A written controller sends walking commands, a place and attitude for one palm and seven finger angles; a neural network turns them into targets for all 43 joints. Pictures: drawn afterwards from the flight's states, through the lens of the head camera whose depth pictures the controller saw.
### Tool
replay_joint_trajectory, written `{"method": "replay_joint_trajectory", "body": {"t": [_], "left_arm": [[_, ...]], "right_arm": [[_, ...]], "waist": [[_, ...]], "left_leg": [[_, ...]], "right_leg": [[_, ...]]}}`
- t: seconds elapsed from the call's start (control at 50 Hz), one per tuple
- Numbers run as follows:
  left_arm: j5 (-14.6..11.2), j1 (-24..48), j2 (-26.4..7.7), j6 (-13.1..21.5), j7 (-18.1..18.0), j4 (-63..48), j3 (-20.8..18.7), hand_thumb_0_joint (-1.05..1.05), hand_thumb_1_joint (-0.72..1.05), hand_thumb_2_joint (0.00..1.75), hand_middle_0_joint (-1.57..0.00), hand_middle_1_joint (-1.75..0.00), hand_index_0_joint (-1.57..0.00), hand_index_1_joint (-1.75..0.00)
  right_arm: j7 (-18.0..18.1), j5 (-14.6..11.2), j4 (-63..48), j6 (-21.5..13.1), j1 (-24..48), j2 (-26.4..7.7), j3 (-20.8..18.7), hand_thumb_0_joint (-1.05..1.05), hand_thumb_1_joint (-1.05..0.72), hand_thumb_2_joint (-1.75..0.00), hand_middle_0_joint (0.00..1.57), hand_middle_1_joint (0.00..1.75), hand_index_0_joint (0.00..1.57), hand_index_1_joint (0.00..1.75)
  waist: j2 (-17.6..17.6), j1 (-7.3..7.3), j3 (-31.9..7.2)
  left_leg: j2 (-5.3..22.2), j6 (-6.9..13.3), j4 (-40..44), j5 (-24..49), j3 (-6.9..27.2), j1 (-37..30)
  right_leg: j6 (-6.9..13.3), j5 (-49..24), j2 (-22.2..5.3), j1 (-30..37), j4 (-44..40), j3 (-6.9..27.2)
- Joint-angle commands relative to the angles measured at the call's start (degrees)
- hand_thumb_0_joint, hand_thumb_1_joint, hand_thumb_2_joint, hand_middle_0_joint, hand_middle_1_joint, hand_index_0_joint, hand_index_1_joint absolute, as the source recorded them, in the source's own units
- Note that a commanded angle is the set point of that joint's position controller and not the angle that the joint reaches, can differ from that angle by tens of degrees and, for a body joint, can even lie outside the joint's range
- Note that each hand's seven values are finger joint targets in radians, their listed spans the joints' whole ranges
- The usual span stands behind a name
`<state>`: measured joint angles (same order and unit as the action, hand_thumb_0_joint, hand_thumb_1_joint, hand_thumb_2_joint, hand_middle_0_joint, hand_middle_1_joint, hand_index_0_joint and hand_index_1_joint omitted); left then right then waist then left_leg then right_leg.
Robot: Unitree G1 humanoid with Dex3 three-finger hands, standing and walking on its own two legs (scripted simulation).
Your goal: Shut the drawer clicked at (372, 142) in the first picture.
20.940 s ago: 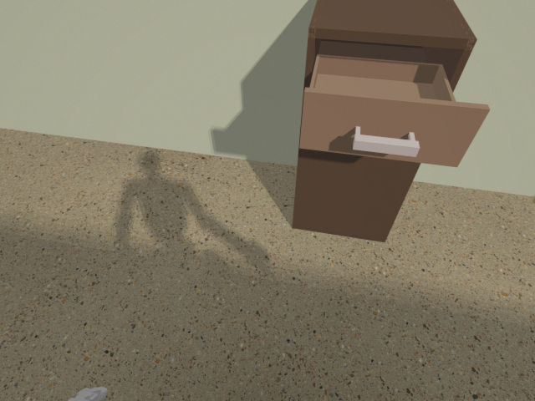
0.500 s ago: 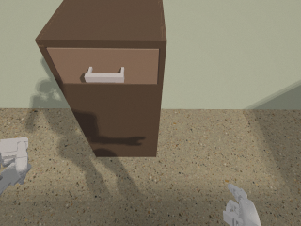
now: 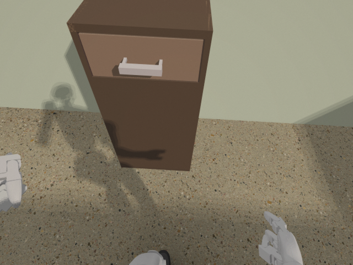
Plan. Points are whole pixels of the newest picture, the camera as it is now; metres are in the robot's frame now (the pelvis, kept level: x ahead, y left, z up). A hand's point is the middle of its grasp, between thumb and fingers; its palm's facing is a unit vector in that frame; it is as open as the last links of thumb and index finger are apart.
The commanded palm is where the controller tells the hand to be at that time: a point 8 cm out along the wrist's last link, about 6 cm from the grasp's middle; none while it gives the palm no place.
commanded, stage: step back with the hand held close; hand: left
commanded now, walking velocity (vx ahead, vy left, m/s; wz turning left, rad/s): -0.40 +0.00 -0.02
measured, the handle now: (141, 65) +0.68 +0.17 +0.04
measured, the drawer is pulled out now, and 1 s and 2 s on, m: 0.00 0.00 0.00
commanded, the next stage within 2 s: stop stepping back and stand still in 0.42 s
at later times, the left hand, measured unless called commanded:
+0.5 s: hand out of the picture +0.11 +0.26 +0.18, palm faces +0.30 -0.86 -0.41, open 3.2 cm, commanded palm +0.07 +0.31 +0.19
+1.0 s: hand out of the picture +0.02 +0.34 +0.18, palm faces +0.34 -0.88 -0.33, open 3.2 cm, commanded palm -0.03 +0.38 +0.19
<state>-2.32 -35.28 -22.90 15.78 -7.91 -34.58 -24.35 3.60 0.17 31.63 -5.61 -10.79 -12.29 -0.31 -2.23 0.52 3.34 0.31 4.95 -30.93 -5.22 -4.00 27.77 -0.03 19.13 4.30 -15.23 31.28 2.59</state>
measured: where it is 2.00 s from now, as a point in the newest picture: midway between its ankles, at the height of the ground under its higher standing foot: outside the picture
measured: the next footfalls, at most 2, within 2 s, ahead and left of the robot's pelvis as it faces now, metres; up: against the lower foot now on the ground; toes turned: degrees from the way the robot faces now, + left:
right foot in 0.46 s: -0.11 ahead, -0.11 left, +0.00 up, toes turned -5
left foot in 0.58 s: +0.06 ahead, +0.09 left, +0.00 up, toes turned -5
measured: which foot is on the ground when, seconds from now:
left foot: down 0.00-0.46, up 0.48-0.56, down 0.58-0.80, up 0.82-0.98, down 1.00-1.00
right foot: down 0.00-0.22, up 0.24-0.44, down 0.46-0.58, up 0.60-0.80, down 0.82-1.00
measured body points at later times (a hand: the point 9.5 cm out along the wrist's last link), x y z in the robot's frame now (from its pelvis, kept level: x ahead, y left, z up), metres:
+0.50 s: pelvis -0.09 +0.04 +0.00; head -0.07 +0.07 +0.45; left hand +0.09 +0.31 +0.20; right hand +0.09 -0.19 -0.07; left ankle +0.09 +0.07 -0.71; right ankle -0.15 -0.10 -0.73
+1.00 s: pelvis -0.19 +0.12 -0.01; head -0.22 +0.15 +0.44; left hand +0.00 +0.39 +0.19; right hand -0.09 -0.16 -0.08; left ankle -0.14 +0.22 -0.73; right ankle -0.19 -0.01 -0.72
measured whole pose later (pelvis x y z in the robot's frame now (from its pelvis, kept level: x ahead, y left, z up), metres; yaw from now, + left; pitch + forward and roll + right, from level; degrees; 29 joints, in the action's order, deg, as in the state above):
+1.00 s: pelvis -0.19 +0.12 -0.01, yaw -7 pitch -2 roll -3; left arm -2.1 -31.6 -21.4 10.3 -9.2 -34.1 -22.4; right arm 4.4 0.2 37.2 -4.4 -16.2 -12.9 -0.6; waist 1.5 -0.7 -3.2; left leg 3.1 2.0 -39.7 -22.0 -1.1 20.5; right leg 2.4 25.8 -0.5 -18.7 41.5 -6.2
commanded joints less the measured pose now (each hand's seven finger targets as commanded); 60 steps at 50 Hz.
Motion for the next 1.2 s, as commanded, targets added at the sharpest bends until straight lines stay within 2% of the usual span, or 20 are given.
{"method": "replay_joint_trajectory", "body": {"t": [0.0, 0.14, 0.22, 0.28, 0.36, 0.4, 0.44, 0.5, 0.52, 0.56, 0.6, 0.74, 0.78, 0.82, 0.92, 0.94, 0.96, 1.0, 1.1, 1.18], "left_arm": [[-1.5, -0.1, -8.8, 4.0, -0.2, -11.2, -3.7, 0.00, 0.90, 0.90, -1.40, -1.60, -1.40, -1.60], [-1.3, 1.5, -11.9, 3.9, -1.1, -11.3, -5.5, 0.00, 0.90, 0.90, -1.40, -1.60, -1.40, -1.60], [-0.5, 0.2, -11.6, 5.0, -0.3, -11.5, -8.4, 0.00, 0.90, 0.90, -1.40, -1.60, -1.40, -1.60], [-2.0, -1.0, -10.2, 4.2, 0.0, -11.7, -6.4, 0.00, 0.90, 0.90, -1.40, -1.60, -1.40, -1.60], [-3.0, -1.4, -8.3, 3.3, -0.2, -12.0, -2.5, 0.00, 0.90, 0.90, -1.40, -1.60, -1.40, -1.60], [-2.5, 2.2, -10.4, 3.9, -0.2, -12.5, -2.9, 0.00, 0.90, 0.90, -1.40, -1.60, -1.40, -1.60], [-2.2, 7.0, -14.2, 4.6, -1.3, -15.0, -5.6, 0.00, 0.90, 0.90, -1.40, -1.60, -1.40, -1.60], [-0.8, 8.7, -8.7, 1.8, 0.3, -9.7, -0.2, 0.00, 0.90, 0.90, -1.40, -1.60, -1.40, -1.60], [-1.2, 8.1, -9.8, 1.2, 0.4, -9.4, -1.5, 0.00, 0.90, 0.90, -1.40, -1.60, -1.40, -1.60], [-1.6, 5.9, -11.4, 1.5, 0.3, -12.5, -4.8, 0.00, 0.90, 0.90, -1.40, -1.60, -1.40, -1.60], [-2.0, 2.3, -12.2, 1.8, 0.1, -14.4, -7.3, 0.00, 0.90, 0.90, -1.40, -1.60, -1.40, -1.60], [-1.0, -9.8, -10.3, -2.7, -0.6, -15.2, -5.7, 0.00, 0.90, 0.90, -1.40, -1.60, -1.40, -1.60], [-0.8, -5.3, -11.3, -3.2, 0.0, -17.8, -5.3, 0.00, 0.90, 0.90, -1.40, -1.60, -1.40, -1.60], [-1.4, 5.7, -13.9, -3.0, -0.9, -13.3, -9.3, 0.00, 0.90, 0.90, -1.40, -1.60, -1.40, -1.60], [0.3, 9.1, -7.4, -2.7, -1.9, -8.5, -1.4, 0.00, 0.90, 0.90, -1.40, -1.60, -1.40, -1.60], [-0.2, 10.3, -7.1, -1.9, -1.7, -11.1, -0.5, 0.00, 0.90, 0.90, -1.40, -1.60, -1.40, -1.60], [0.1, 11.7, -8.1, -0.4, -2.0, -15.4, -1.6, 0.00, 0.90, 0.90, -1.40, -1.60, -1.40, -1.60], [0.8, 8.8, -11.5, 1.2, -1.2, -15.2, -5.0, 0.00, 0.90, 0.90, -1.40, -1.60, -1.40, -1.60], [0.6, -3.5, -8.0, 0.1, -1.4, -16.6, -4.2, 0.00, 0.90, 0.90, -1.40, -1.60, -1.40, -1.60], [0.6, -3.0, -7.1, -2.1, -2.1, -8.8, -3.4, 0.00, 0.90, 0.90, -1.40, -1.60, -1.40, -1.60]], "right_arm": [[-0.1, -0.7, -7.4, -1.9, 3.4, -7.1, -3.8, 0.00, -0.90, -0.90, 0.20, 0.30, 0.20, 0.30], [0.7, -0.2, -6.9, -0.2, 5.3, -6.7, -3.5, 0.00, -0.90, -0.90, 0.20, 0.30, 0.20, 0.30], [0.9, 0.9, -8.5, -1.9, 6.5, -9.3, -3.8, 0.00, -0.90, -0.90, 0.20, 0.30, 0.20, 0.30], [-0.4, 1.3, -7.6, -2.3, 5.1, -6.8, -3.9, 0.00, -0.90, -0.90, 0.20, 0.30, 0.20, 0.30], [-1.7, 1.0, -5.4, -2.8, 2.8, -5.6, -3.4, 0.00, -0.90, -0.90, 0.20, 0.30, 0.20, 0.30], [-1.5, 0.9, -3.7, -1.9, 1.1, -5.6, -3.4, 0.00, -0.90, -0.90, 0.20, 0.30, 0.20, 0.30], [-0.9, 1.6, -2.2, -1.6, 0.7, -4.6, -2.8, 0.00, -0.90, -0.90, 0.20, 0.30, 0.20, 0.30], [-0.2, 0.3, -3.6, -1.8, 5.2, -5.5, -2.1, 0.00, -0.90, -0.90, 0.20, 0.30, 0.20, 0.30], [0.4, -0.3, -4.1, -1.6, 5.3, -6.1, -1.7, 0.00, -0.90, -0.90, 0.20, 0.30, 0.20, 0.30], [0.9, 0.3, -5.7, -3.4, 4.7, -7.9, -2.2, 0.00, -0.90, -0.90, 0.20, 0.30, 0.20, 0.30], [-0.4, 0.7, -6.2, -4.4, 3.2, -6.5, -2.3, 0.00, -0.90, -0.90, 0.20, 0.30, 0.20, 0.30], [-1.6, 1.0, -7.0, -1.5, 3.2, -5.7, -2.9, 0.00, -0.90, -0.90, 0.20, 0.30, 0.20, 0.30], [-1.3, -0.2, -4.9, 0.1, 1.2, -6.3, -3.6, 0.00, -0.90, -0.90, 0.20, 0.30, 0.20, 0.30], [-1.0, 0.5, -4.3, 0.3, 2.8, -5.7, -2.9, 0.00, -0.90, -0.90, 0.20, 0.30, 0.20, 0.30], [1.6, 0.1, -3.3, -1.7, 3.7, -5.7, -1.9, 0.00, -0.90, -0.90, 0.20, 0.30, 0.20, 0.30], [2.0, -0.2, -3.8, -3.0, 3.5, -6.5, -1.9, 0.00, -0.90, -0.90, 0.20, 0.30, 0.20, 0.30], [1.7, 0.2, -4.3, -4.0, 1.8, -8.1, -2.1, 0.00, -0.90, -0.90, 0.20, 0.30, 0.20, 0.30], [-0.1, 0.6, -3.9, -5.5, 1.5, -5.9, -2.2, 0.00, -0.90, -0.90, 0.20, 0.30, 0.20, 0.30], [-1.9, 0.5, -4.4, -3.7, 3.8, -5.4, -2.3, 0.00, -0.90, -0.90, 0.20, 0.30, 0.20, 0.30], [-0.2, 0.7, -5.0, -1.3, 2.6, -5.3, -2.5, 0.00, -0.90, -0.90, 0.20, 0.30, 0.20, 0.30]], "waist": [[6.0, -1.38, -14.0], [1.6, -2.25, -6.8], [-15.9, -0.32, -8.8], [-6.0, 0.84, -12.3], [-11.1, 0.27, -15.0], [-0.8, -0.61, -13.5], [8.7, -2.03, -11.5], [10.7, -2.57, -1.0], [4.7, -3.17, 0.9], [-16.7, -0.83, -4.9], [-11.7, -0.14, -11.5], [-8.1, 0.85, -11.1], [13.4, -0.88, -8.0], [13.9, -3.13, -4.8], [0.3, -3.27, 0.5], [-5.9, -3.46, 1.0], [-20.0, -2.67, 0.0], [-12.1, -2.50, -0.1], [-12.5, -0.16, -3.4], [-9.6, -0.19, -5.0]], "left_leg": [[4.9, -3.0, 2.2, -4.4, 5.8, -18.6], [2.9, -4.1, -0.5, -8.0, 8.4, -18.6], [19.5, 1.5, 32.5, -44.0, 27.4, 10.2], [16.1, -0.9, 26.5, -26.9, 17.6, -1.2], [12.7, -6.3, 24.3, -17.9, 9.7, -11.9], [7.4, -8.7, 8.2, -11.1, 2.9, -20.9], [2.2, -8.2, -19.2, -11.9, 6.6, -25.3], [0.5, -6.6, -13.5, -13.6, 6.4, -12.4], [0.8, -6.0, -0.4, -8.9, 6.9, -13.9], [13.7, -0.5, 19.9, -4.3, 26.6, -13.0], [15.9, -4.0, 29.9, -38.9, 32.6, -9.7], [3.9, -9.9, 19.5, -25.6, 5.3, 0.6], [-2.9, -7.6, -24.3, -14.3, 0.4, -11.2], [1.4, -6.4, -44.7, -16.0, 7.4, -1.9], [2.3, -2.8, -3.3, -20.3, 0.1, -13.8], [2.9, -2.6, 7.6, -21.6, 2.3, -16.1], [13.9, 2.0, 16.7, -27.4, 24.8, -20.5], [21.3, 5.9, 25.2, -37.4, 41.8, -11.6], [13.5, 1.0, 23.4, -35.5, 14.2, 3.4], [9.1, -1.8, 12.6, -33.2, 7.9, 7.8]], "right_leg": [[0.4, -16.2, -7.2, -4.7, -8.2, 7.6], [3.4, -6.4, -8.9, -15.0, -11.6, 7.5], [-0.3, 6.7, 5.0, 12.6, 19.8, -1.8], [1.5, 11.8, 2.8, 5.4, 20.9, -2.8], [2.3, 13.4, 0.8, 5.0, -0.3, -6.5], [4.1, 7.4, -6.6, -3.6, -18.1, -0.4], [11.4, -1.5, -25.3, -21.6, -26.1, 17.0], [7.4, -13.8, -16.7, -14.1, -12.2, 2.2], [4.1, -10.9, -12.8, -13.9, -5.8, 0.0], [-0.5, 11.0, -0.2, -8.4, 12.2, -3.0], [0.8, 14.0, 1.7, -2.5, 22.5, 0.4], [3.7, 11.8, 1.4, 18.8, -6.2, -7.2], [9.1, 3.9, -16.4, -8.0, -19.8, 5.2], [14.2, 20.1, -25.7, -19.1, -20.3, 11.5], [8.2, 24.8, -14.2, -16.7, -6.2, 0.2], [6.1, 19.8, -10.4, -15.0, 4.3, -3.6], [1.9, 17.3, -3.2, -21.7, 20.8, -7.9], [1.1, 10.3, -3.6, -22.7, 39.5, -0.2], [1.8, 3.9, -3.3, 0.1, 20.3, -8.0], [3.4, 10.8, -0.2, 17.0, -0.4, -11.3]]}}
